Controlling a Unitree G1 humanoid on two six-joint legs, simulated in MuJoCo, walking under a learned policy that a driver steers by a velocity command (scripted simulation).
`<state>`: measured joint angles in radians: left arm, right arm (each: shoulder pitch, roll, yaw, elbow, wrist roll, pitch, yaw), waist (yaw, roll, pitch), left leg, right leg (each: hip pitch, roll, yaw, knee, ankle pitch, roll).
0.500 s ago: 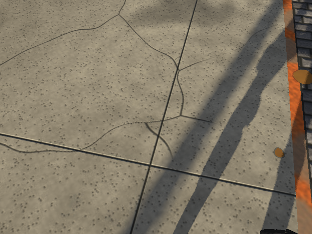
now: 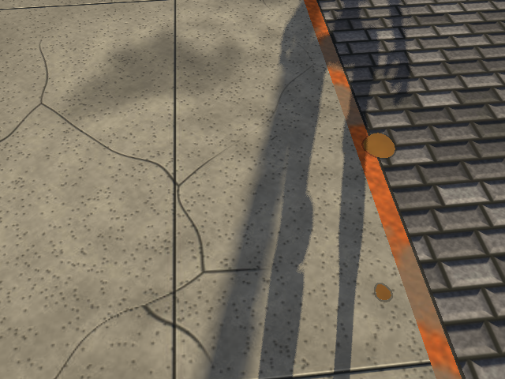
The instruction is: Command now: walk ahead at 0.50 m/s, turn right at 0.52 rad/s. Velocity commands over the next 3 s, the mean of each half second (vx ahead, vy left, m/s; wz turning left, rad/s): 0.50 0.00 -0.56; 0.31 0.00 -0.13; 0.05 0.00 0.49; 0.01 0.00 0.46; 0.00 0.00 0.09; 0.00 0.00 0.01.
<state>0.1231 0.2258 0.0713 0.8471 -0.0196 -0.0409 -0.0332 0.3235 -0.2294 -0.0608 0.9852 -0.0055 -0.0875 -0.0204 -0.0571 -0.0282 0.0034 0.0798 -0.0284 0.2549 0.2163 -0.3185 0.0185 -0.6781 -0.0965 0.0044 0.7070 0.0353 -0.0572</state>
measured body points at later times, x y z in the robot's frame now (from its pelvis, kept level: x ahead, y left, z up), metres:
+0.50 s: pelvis +0.28 -0.05 +0.01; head +0.31 -0.07 +0.46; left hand +0.41 +0.22 -0.10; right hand +0.44 -0.34 -0.08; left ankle +0.51 +0.07 -0.69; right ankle +0.19 -0.11 -0.74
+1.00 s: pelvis +0.48 -0.09 +0.00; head +0.51 -0.10 +0.45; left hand +0.77 +0.07 -0.08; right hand +0.43 -0.37 -0.13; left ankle +0.51 +0.03 -0.74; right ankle +0.51 -0.22 -0.74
